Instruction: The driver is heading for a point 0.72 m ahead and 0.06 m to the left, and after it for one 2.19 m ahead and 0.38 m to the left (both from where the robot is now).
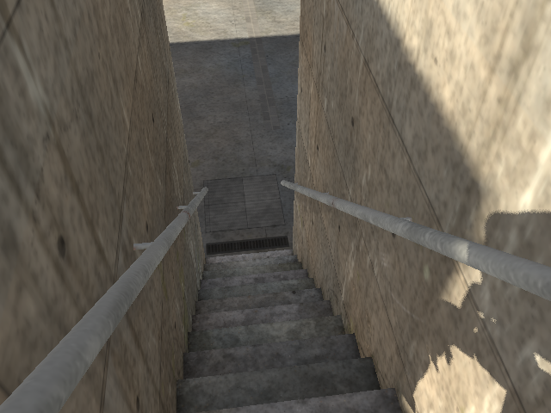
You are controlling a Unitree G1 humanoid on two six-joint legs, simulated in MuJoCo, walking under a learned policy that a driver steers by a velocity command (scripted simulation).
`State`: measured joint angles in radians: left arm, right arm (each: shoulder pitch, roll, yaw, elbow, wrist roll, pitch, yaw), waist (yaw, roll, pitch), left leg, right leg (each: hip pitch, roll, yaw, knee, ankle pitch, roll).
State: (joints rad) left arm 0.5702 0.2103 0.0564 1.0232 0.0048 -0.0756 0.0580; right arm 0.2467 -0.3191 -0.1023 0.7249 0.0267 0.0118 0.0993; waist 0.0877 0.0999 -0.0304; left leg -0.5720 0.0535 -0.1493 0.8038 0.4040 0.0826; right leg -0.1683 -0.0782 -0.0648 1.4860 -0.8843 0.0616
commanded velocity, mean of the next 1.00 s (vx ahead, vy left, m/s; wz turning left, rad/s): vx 0.37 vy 0.00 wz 0.09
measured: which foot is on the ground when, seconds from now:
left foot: up 0.00-0.20, down 0.22-0.56, up 0.58-1.00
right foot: up 0.00-0.18, down 0.20-0.30, up 0.32-0.76, down 0.78-0.88, up 0.90-1.00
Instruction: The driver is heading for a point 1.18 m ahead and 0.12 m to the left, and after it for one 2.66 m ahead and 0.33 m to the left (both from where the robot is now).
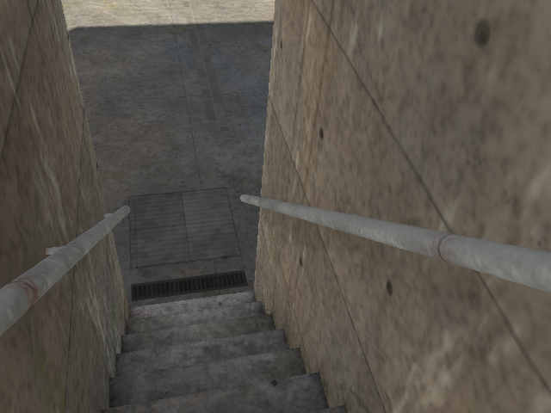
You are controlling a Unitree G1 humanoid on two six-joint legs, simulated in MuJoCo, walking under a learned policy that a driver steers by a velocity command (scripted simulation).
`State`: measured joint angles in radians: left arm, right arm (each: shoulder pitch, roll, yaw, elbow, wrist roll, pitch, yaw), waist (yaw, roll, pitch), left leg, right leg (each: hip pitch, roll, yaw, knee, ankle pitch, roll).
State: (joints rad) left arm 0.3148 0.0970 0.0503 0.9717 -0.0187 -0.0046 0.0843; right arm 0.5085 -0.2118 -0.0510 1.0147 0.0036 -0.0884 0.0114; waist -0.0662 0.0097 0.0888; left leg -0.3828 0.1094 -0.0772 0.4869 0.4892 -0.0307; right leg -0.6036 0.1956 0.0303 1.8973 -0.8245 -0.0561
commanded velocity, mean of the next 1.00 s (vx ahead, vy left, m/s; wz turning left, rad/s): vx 0.08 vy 0.00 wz -0.11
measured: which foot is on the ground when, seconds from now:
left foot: up 0.00-0.02, down 0.04-0.18, up 0.20-0.66, down 0.68-0.96, up 0.98-1.00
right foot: up 0.00-0.18, down 0.20-0.66, up 0.68-0.94, down 0.96-1.00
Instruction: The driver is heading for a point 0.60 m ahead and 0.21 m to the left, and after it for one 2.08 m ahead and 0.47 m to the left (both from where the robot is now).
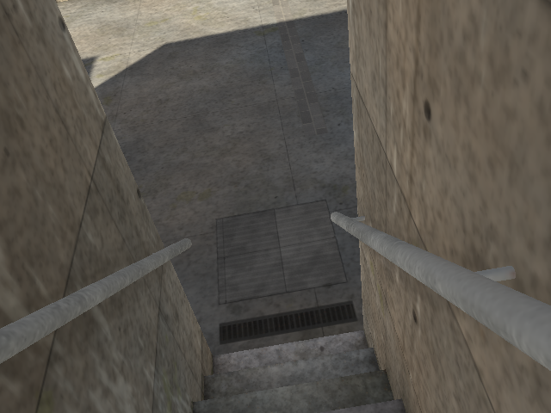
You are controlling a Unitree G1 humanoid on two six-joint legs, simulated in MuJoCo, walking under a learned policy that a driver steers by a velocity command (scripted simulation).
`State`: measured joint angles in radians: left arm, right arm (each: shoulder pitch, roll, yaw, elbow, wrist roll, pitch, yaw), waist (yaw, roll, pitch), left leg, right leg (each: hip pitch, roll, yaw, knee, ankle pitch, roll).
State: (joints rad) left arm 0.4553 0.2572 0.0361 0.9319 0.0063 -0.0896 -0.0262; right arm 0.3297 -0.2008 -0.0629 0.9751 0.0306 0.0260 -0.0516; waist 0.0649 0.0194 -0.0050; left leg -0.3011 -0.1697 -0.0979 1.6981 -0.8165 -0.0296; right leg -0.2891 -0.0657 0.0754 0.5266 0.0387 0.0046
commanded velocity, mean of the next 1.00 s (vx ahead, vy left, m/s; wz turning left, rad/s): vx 0.30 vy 0.00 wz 0.39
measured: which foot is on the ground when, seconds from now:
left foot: up 0.00-0.48, down 0.50-1.00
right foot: down 0.00-0.48, up 0.50-0.98, down 1.00-1.00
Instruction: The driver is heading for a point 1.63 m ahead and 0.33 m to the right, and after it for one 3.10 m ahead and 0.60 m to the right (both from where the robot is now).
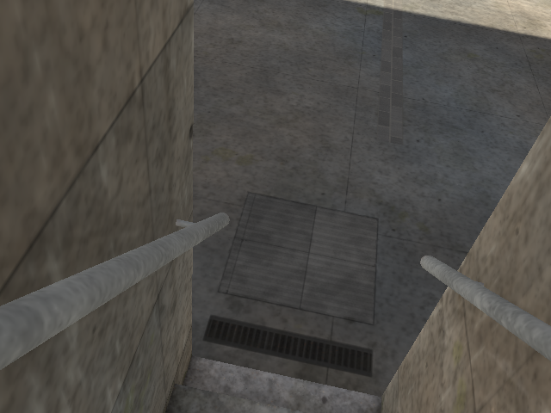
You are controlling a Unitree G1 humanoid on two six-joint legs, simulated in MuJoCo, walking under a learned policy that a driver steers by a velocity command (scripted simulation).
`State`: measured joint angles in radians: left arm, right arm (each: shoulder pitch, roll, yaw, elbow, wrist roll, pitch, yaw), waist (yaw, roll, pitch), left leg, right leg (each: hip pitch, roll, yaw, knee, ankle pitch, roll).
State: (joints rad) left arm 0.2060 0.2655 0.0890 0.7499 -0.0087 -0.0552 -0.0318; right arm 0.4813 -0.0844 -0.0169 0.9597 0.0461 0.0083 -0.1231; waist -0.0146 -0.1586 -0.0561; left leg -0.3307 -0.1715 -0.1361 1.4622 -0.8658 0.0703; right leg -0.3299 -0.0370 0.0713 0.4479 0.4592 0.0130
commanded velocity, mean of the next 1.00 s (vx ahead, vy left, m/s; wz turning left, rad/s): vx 0.01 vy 0.00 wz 0.06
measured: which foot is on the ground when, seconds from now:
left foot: down 0.00-0.00, up 0.02-0.24, down 0.26-1.00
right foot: down 0.00-1.00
